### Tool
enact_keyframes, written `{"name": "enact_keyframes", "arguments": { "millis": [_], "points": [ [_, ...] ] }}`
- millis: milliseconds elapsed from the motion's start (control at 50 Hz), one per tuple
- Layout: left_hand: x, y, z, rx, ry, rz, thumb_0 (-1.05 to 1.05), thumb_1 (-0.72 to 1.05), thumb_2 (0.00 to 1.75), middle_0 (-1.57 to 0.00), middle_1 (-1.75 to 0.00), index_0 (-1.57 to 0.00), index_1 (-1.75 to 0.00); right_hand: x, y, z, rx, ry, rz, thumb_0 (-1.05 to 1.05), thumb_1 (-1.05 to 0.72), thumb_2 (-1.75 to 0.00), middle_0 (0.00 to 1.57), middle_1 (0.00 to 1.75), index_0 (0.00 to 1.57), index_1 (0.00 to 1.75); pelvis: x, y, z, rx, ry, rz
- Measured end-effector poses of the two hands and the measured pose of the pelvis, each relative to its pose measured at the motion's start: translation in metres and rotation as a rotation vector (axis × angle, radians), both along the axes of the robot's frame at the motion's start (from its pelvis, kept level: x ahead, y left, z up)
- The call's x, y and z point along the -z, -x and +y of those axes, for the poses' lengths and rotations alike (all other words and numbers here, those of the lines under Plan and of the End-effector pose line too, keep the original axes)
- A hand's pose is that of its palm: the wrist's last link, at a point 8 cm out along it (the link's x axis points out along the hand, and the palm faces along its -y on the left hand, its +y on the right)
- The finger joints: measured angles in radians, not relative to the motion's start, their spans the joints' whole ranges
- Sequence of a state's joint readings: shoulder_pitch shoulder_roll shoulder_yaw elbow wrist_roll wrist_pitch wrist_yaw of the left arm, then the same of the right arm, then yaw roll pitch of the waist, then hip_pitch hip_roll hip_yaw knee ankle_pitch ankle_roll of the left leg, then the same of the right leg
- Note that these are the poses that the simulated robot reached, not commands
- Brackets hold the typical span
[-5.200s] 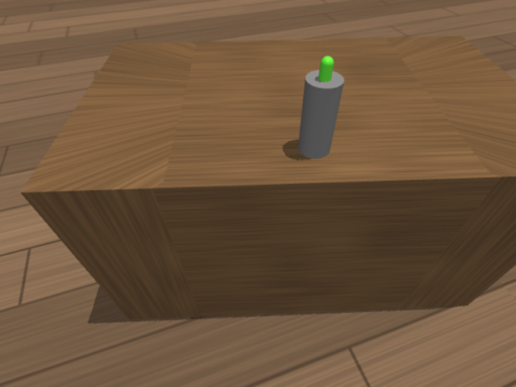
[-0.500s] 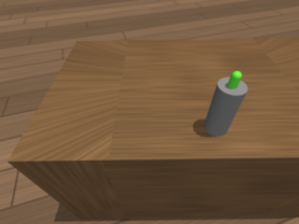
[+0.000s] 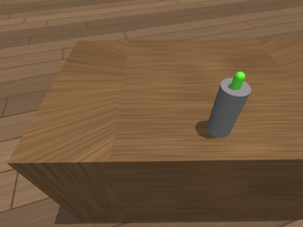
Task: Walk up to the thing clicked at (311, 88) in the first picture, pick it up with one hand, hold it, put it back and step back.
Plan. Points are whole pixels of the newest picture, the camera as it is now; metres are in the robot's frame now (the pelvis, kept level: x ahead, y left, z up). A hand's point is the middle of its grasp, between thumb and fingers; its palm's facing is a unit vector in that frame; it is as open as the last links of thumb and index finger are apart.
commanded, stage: stand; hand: right
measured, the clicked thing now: (228, 104) +0.45 -0.21 +0.08
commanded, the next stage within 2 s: rise first in 0.40 s
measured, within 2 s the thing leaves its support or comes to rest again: neither
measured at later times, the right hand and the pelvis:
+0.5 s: hand out of the picture +0.07 -0.25 -0.16, palm faces -0.03 +0.94 -0.33, open 7.4 cm; pelvis +0.00 +0.00 +0.00, yaw +0 degrees
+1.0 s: hand (253, 215) +0.18 -0.25 -0.06, palm faces +0.27 +0.89 -0.36, open 15.7 cm; pelvis +0.01 +0.02 -0.01, yaw +0 degrees
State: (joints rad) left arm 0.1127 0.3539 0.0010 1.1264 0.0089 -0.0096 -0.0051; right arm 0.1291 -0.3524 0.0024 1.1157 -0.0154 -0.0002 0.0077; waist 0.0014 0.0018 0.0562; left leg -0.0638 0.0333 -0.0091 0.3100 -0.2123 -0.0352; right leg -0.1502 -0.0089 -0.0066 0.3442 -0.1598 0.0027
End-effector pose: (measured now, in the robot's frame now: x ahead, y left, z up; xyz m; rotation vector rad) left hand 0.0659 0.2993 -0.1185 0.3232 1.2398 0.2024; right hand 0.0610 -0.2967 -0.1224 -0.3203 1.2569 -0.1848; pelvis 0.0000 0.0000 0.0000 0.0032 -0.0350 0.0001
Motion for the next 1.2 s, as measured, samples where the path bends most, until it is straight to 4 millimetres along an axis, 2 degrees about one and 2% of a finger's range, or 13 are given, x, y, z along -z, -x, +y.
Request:
{"name": "enact_keyframes", "arguments": {
  "millis": [520,560,660,720,780,940,1040,1120,1200],
  "points": [
    [-0.001,-0.007,0.002,0.006,-0.002,-0.014,0.0,0.9,0.9,-0.2,-0.3,-0.2,-0.3,0.0,-0.004,0.003,0.001,-0.002,-0.009,0.01,-0.9,-0.89,0.2,0.29,0.2,0.3,0.0,-0.002,0.002,0.002,0.0,-0.001],
    [-0.002,-0.016,-0.001,-0.02,0.008,-0.08,0.01,0.88,0.88,-0.18,-0.28,-0.19,-0.28,-0.001,-0.012,0.006,0.021,-0.008,-0.065,0.01,-0.88,-0.87,0.18,0.27,0.18,0.28,0.002,0.001,0.002,-0.001,-0.001,0.013],
    [-0.008,-0.055,-0.012,-0.046,0.026,-0.269,0.01,0.71,0.71,-0.11,-0.17,-0.11,-0.17,-0.01,-0.058,0.015,0.076,-0.011,-0.283,0.01,-0.71,-0.7,0.13,0.17,0.12,0.18,0.006,0.012,0.004,0.006,0.0,0.038],
    [-0.015,-0.075,-0.014,-0.047,0.026,-0.345,0.01,0.56,0.55,-0.09,-0.13,-0.08,-0.12,-0.021,-0.082,0.015,0.086,0.003,-0.389,0.01,-0.55,-0.55,0.1,0.12,0.1,0.13,0.007,0.012,0.007,0.003,0.0,0.063],
    [-0.02,-0.083,-0.015,-0.051,0.029,-0.385,0.0,0.4,0.41,-0.07,-0.1,-0.07,-0.09,-0.037,-0.094,0.012,0.085,0.026,-0.471,0.01,-0.39,-0.41,0.09,0.09,0.08,0.09,0.007,0.007,0.009,0.001,0.001,0.074],
    [-0.019,-0.082,-0.027,-0.046,0.079,-0.416,0.0,-0.02,0.16,-0.06,-0.06,-0.07,-0.05,-0.073,-0.092,0.01,0.084,0.087,-0.586,0.0,0.03,-0.18,0.06,0.05,0.06,0.06,0.006,-0.006,0.015,0.003,0.002,0.062],
    [-0.028,-0.094,-0.034,-0.008,0.094,-0.484,0.0,-0.26,0.09,-0.07,-0.06,-0.07,-0.05,-0.101,-0.096,0.012,0.069,0.125,-0.689,0.0,0.25,-0.11,0.05,0.05,0.05,0.06,0.005,-0.009,0.018,0.009,0.007,0.04],
    [-0.038,-0.107,-0.031,0.015,0.089,-0.545,0.0,-0.39,0.06,-0.07,-0.06,-0.07,-0.05,-0.127,-0.101,0.014,0.042,0.152,-0.797,0.0,0.38,-0.08,0.05,0.05,0.05,0.06,0.005,-0.011,0.02,0.013,0.01,0.026],
    [-0.039,-0.106,-0.027,0.019,0.094,-0.555,-0.01,-0.46,0.04,-0.07,-0.06,-0.07,-0.05,-0.148,-0.1,0.017,0.018,0.164,-0.877,0.0,0.46,-0.06,0.05,0.05,0.05,0.06,0.005,-0.014,0.022,0.018,0.012,0.019]
  ]
}}
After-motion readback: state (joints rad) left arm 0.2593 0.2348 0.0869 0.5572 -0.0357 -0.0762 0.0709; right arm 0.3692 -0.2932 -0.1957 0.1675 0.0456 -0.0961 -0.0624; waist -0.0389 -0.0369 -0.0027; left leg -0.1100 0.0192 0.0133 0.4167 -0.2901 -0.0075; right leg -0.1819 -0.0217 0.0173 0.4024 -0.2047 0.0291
